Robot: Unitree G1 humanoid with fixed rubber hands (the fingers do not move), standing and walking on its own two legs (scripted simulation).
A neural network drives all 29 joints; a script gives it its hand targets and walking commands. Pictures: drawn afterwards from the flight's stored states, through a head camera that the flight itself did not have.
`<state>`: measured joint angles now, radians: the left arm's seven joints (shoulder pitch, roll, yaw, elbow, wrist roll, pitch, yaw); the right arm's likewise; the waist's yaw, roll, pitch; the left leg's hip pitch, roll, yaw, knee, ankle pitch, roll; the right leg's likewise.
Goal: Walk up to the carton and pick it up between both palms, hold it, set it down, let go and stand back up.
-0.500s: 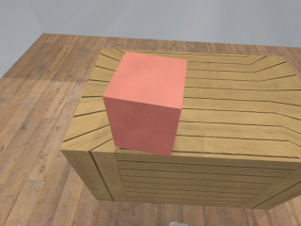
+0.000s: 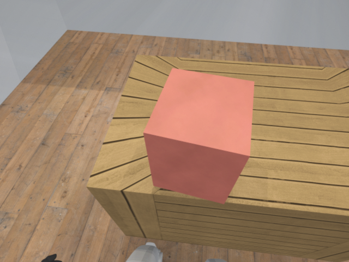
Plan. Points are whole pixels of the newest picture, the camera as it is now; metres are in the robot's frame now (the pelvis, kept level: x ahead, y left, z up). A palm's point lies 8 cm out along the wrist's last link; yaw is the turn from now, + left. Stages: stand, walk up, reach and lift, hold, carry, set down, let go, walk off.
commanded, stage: walk up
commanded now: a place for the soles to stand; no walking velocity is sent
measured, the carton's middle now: (199, 138) +0.42 -0.04 +0.02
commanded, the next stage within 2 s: none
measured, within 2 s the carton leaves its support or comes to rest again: neither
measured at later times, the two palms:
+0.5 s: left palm out of the picture -0.01 +0.33 -0.10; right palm out of the picture +0.02 -0.28 -0.13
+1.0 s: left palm out of the picture -0.02 +0.31 -0.11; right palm out of the picture -0.01 -0.31 -0.11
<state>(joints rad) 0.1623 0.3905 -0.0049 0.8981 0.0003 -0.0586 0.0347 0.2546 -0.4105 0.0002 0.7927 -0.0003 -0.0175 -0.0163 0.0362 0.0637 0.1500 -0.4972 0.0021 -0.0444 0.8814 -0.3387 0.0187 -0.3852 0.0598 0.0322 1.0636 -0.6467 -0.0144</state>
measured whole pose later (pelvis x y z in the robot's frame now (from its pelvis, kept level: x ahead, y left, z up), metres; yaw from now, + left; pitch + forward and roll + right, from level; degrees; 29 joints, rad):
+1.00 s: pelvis -0.09 +0.00 +0.00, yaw +1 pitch -6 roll -1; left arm 0.20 0.40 -0.01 0.93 0.00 -0.05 0.02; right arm 0.21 -0.41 0.00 0.91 0.00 -0.02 0.02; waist 0.00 0.01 0.18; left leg -0.35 0.01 -0.04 0.92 -0.47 -0.01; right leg -0.38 0.04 0.06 0.89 -0.41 0.01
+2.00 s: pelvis -0.04 -0.03 +0.00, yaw -1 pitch -4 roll +0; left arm 0.29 0.40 -0.01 0.93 0.00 -0.05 0.00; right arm 0.21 -0.41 0.00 0.89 0.00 -0.05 -0.01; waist 0.02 0.03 0.15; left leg -0.44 0.00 -0.04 0.89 -0.43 0.03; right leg -0.39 0.05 0.04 0.91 -0.45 -0.03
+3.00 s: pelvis -0.04 -0.04 +0.00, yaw -1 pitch -4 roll +0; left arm 0.11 0.39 -0.01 0.94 0.00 -0.05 0.00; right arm 0.21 -0.41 0.00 0.97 0.00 -0.05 0.00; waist 0.00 -0.01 0.13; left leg -0.41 0.00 -0.04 0.85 -0.37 -0.02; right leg -0.39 0.03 0.03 0.88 -0.43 -0.02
